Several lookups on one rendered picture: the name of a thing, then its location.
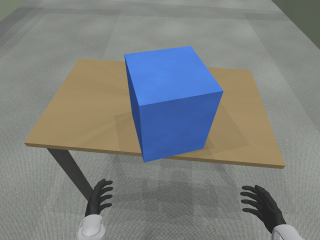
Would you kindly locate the table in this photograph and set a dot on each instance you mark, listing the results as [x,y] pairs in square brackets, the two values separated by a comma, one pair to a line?
[91,112]

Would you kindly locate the robot left hand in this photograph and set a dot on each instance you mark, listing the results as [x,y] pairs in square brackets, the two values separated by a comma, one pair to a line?
[93,205]

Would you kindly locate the right robot forearm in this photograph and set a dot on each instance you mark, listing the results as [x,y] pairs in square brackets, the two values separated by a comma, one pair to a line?
[285,232]

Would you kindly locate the robot right hand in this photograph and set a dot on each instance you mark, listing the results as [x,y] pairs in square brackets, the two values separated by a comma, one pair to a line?
[268,211]

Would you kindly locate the left robot forearm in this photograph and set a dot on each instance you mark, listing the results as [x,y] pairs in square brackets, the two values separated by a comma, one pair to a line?
[91,227]

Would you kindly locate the carton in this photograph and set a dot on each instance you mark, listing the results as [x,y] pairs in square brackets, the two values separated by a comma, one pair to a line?
[174,99]

